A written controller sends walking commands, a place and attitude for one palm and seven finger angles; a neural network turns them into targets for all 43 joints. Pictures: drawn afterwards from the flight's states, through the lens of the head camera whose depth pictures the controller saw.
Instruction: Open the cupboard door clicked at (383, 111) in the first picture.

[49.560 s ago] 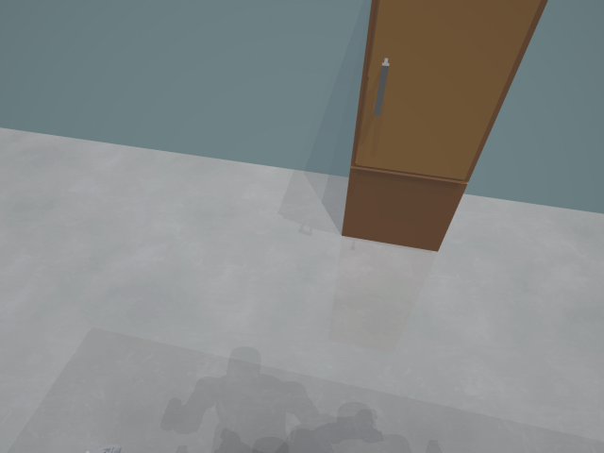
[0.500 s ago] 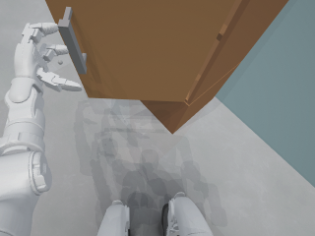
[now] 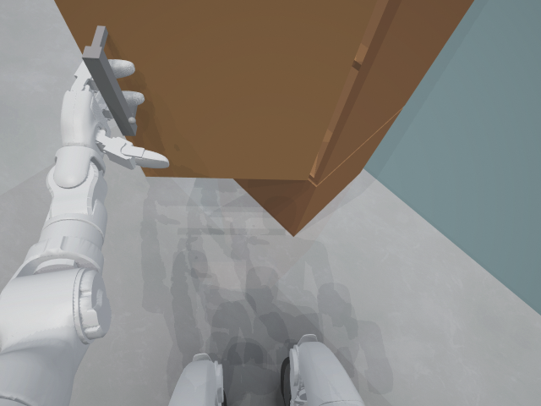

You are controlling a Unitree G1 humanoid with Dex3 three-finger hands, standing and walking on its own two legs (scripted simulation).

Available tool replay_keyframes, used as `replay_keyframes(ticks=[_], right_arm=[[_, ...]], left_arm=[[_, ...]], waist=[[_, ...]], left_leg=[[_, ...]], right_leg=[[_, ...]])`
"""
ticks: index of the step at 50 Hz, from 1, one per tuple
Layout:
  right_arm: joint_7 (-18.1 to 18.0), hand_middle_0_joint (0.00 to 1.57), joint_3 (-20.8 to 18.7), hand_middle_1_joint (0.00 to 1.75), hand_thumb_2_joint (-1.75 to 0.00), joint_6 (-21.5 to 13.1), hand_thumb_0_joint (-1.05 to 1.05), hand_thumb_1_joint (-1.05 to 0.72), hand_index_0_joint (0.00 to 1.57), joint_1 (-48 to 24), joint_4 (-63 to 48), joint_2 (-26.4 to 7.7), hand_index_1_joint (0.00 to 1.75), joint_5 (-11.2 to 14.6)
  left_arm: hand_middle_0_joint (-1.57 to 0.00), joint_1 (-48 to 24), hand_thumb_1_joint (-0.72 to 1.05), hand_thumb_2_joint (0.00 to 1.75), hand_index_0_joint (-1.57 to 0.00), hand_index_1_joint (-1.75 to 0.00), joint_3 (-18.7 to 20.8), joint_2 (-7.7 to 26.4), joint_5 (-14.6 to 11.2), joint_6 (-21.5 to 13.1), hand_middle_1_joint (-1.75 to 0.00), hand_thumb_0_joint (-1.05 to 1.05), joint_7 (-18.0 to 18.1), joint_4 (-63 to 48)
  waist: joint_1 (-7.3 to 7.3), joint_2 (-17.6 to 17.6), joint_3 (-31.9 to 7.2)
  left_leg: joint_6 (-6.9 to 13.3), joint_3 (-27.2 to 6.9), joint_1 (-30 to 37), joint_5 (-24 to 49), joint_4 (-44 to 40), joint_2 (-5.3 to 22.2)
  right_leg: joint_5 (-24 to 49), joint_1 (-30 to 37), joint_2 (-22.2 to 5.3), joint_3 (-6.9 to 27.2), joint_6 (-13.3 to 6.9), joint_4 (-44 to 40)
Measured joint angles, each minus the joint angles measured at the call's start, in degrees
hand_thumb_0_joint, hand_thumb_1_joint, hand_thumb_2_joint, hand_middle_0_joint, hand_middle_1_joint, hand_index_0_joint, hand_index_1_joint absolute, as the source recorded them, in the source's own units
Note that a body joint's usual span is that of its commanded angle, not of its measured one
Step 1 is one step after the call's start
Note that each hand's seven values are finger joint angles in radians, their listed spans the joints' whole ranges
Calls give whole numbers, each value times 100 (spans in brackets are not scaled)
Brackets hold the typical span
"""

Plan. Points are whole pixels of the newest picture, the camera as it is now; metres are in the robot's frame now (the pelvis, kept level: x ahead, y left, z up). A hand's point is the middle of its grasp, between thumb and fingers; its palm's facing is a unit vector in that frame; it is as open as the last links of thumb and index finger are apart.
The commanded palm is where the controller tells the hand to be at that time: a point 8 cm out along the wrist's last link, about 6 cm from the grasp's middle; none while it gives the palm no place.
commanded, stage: slide the fingers in behind the handle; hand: left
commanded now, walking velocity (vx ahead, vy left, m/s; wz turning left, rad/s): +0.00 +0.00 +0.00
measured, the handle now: (116, 86) +0.57 +0.19 +0.06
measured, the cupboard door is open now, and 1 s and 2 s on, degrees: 46 48 81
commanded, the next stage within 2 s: close the thumb around the handle in 0.28 s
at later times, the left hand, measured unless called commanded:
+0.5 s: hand (130, 126) +0.50 +0.17 +0.06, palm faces -0.01 -1.00 -0.03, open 13.9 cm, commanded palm +0.48 +0.21 +0.05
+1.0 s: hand (132, 120) +0.51 +0.17 +0.05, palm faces -0.02 -1.00 -0.01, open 5.7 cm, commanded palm +0.49 +0.21 +0.05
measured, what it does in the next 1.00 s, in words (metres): stands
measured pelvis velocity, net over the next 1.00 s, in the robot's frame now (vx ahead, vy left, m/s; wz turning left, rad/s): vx -0.01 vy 0.00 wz -0.02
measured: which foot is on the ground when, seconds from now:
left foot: down 0.00-1.00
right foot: down 0.00-1.00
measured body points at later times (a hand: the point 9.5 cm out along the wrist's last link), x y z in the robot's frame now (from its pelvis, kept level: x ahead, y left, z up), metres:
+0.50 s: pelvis -0.01 -0.01 +0.00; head +0.14 +0.01 +0.42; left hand +0.49 +0.22 +0.06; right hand +0.01 -0.27 -0.11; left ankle -0.01 +0.10 -0.65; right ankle +0.04 -0.13 -0.65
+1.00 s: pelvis -0.01 +0.00 -0.01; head +0.14 +0.02 +0.41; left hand +0.51 +0.22 +0.05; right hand +0.00 -0.26 -0.12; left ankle -0.01 +0.10 -0.65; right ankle +0.04 -0.13 -0.65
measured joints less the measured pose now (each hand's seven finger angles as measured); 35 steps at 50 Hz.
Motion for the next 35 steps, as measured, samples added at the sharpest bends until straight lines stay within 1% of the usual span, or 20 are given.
replay_keyframes(ticks=[6, 9, 18, 23, 28, 35], right_arm=[[-33, 20, 23, 30, -90, 8, 0, -91, 20, 49, 9, 0, 30, 44], [-66, 21, 35, 30, -90, -5, 0, -91, 20, 70, 52, -18, 30, 55], [-118, 21, -8, 30, -90, -69, 0, -91, 20, 96, 101, -102, 30, 48], [-117, 20, -23, 30, -90, -85, 0, -91, 20, 104, 95, -129, 30, 54], [-138, 20, 8, 30, -90, -106, 0, -91, 20, 81, 80, -125, 30, 68], [-163, 20, 55, 30, -90, -141, 0, -91, 20, 31, 30, -112, 30, 75]], left_arm=[[-28, 83, -50, 30, -25, -120, 106, 53, -95, -43, -120, -2, -164, -29], [-29, 43, -50, 30, -25, -120, 137, 70, -103, -48, -120, -2, -223, 12], [-30, -9, -50, 30, -26, -120, 170, 146, -103, 14, -120, -2, -248, 12], [-30, 74, -48, 31, -26, -121, 182, 122, -121, -1, -121, -2, -265, -31], [-31, 56, -36, 36, -28, -122, 220, 146, -92, -43, -122, -2, -322, 44], [-33, -86, -6, 49, -32, -125, 279, 257, -71, -28, -125, -1, -408, 154]], waist=[[31, 7, 46], [38, 1, 63], [-4, -13, 51], [0, -19, 52], [-24, -41, 52], [-77, -49, 52]], left_leg=[[-12, 60, 19, 15, -9, 20], [-19, 53, 1, 27, -3, 19], [-36, 38, -91, 56, 36, 23], [-32, 52, -46, 69, 8, 31], [-26, 52, -31, 75, 8, 32], [-9, 52, -129, 64, 84, 30]], right_leg=[[14, -31, 22, 60, -14, 38], [20, -50, 21, 55, -23, 52], [48, -137, 26, 43, -41, 85], [70, -97, 37, 57, -38, 51], [81, -78, 39, 59, -33, 43], [88, -164, 37, 62, -18, 91]])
